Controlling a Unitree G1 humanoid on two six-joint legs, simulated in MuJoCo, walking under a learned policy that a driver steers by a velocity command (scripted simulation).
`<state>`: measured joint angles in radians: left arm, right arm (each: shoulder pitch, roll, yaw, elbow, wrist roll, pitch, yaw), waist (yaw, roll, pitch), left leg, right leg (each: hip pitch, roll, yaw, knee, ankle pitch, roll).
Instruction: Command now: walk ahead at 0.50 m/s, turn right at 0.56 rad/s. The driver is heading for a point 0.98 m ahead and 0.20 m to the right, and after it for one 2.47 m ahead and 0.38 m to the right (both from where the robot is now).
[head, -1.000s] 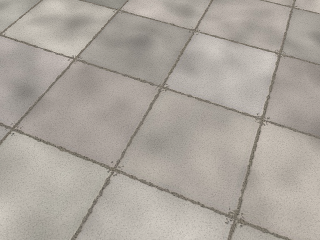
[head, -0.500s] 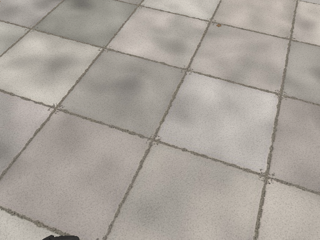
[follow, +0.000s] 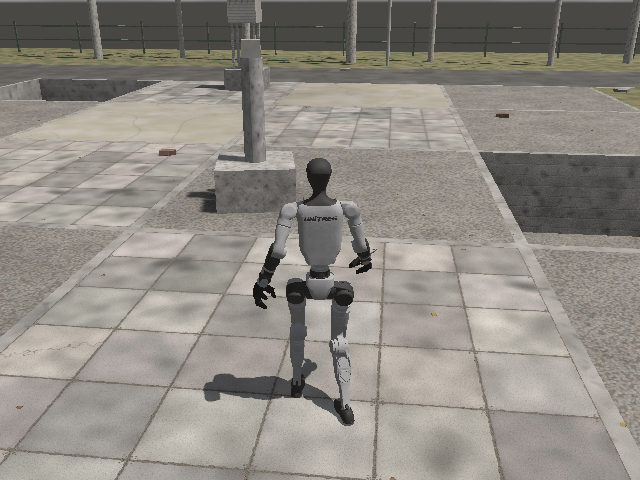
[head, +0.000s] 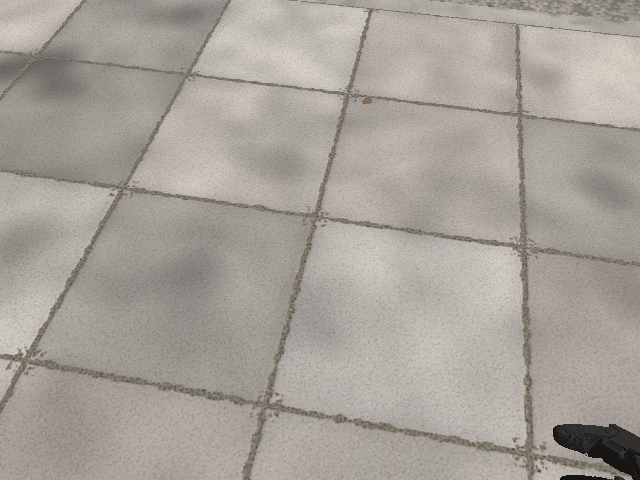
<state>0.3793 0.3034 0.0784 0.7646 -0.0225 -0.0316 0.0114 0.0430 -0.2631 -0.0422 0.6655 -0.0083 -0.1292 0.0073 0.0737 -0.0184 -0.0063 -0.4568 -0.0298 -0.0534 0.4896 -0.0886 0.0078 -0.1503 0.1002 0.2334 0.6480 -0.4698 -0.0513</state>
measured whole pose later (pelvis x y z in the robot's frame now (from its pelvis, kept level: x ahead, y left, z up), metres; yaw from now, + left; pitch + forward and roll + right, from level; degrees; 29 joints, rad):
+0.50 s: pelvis +0.25 -0.05 -0.01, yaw -18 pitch +2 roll +2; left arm 0.06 0.28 0.06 0.57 -0.02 -0.02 -0.06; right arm 0.35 -0.32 -0.08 0.85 0.02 -0.05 -0.01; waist -0.07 -0.02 0.03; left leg 0.05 0.08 0.24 0.48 -0.48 -0.06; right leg -0.53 -0.01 -0.05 0.60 -0.13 -0.10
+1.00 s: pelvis +0.53 -0.14 +0.00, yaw -29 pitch +2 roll -1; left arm 0.39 0.30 0.06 0.76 -0.01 -0.04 0.00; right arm 0.06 -0.28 -0.03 0.69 0.00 -0.11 0.04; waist 0.07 0.01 0.00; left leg -0.48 0.00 0.00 0.50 -0.06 0.04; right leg -0.02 0.06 0.13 0.47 -0.46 -0.04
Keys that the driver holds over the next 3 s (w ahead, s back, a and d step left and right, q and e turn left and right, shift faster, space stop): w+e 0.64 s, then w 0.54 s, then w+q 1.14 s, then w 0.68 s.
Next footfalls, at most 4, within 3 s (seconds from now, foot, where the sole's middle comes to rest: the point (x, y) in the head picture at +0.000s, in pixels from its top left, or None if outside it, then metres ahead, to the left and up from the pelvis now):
0.50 right None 0.38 -0.19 -0.76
0.98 left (407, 374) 0.72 -0.12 -0.76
1.50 right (550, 336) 0.85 -0.45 -0.76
2.00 left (453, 226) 1.18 -0.25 -0.76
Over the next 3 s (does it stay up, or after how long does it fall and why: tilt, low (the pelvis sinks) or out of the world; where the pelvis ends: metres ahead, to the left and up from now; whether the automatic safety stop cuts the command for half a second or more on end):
stays up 1.55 -0.28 0.00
